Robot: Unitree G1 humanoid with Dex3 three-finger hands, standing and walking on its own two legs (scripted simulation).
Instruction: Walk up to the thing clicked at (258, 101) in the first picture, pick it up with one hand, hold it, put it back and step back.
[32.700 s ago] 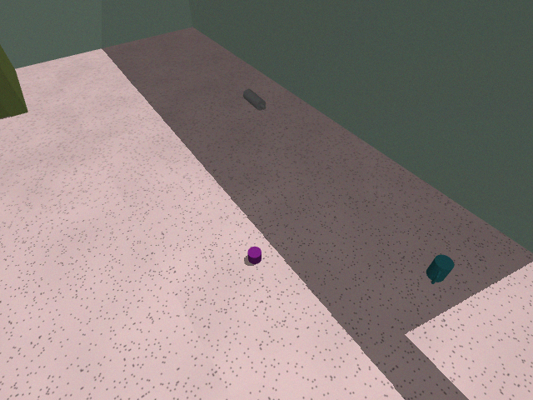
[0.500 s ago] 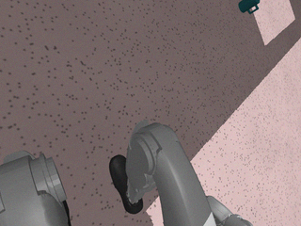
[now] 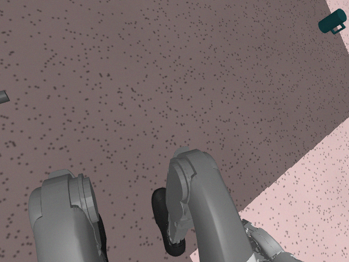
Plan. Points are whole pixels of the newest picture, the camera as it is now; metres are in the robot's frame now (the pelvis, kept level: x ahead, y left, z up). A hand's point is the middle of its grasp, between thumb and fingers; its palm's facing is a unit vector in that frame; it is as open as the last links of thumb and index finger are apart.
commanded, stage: settle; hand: left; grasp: from above
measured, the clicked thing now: out of the picture +0.44 +0.41 -0.20
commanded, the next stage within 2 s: lift in 0.14 s
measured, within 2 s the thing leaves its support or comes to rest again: neither
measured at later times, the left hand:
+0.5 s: hand out of the picture +0.41 +0.41 -0.10, palm faces -0.42 -0.19 -0.89, open 10.4 cm
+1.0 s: hand out of the picture +0.33 +0.38 +0.07, palm faces -0.39 -0.19 -0.90, open 10.5 cm
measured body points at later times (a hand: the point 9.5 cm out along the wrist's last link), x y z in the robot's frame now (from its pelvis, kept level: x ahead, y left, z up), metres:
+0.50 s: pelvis +0.00 +0.00 +0.03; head +0.23 +0.09 +0.41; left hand +0.43 +0.42 -0.05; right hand +0.10 -0.27 -0.07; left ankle +0.07 +0.11 -0.29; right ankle +0.11 -0.11 -0.29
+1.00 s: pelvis +0.00 +0.00 +0.16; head +0.17 +0.07 +0.57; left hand +0.35 +0.39 +0.12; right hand +0.16 -0.25 +0.04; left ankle +0.07 +0.11 -0.29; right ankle +0.11 -0.11 -0.29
